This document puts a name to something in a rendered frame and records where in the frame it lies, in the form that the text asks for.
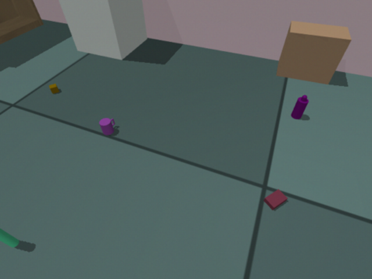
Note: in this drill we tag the bookshelf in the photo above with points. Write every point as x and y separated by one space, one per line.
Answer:
17 17

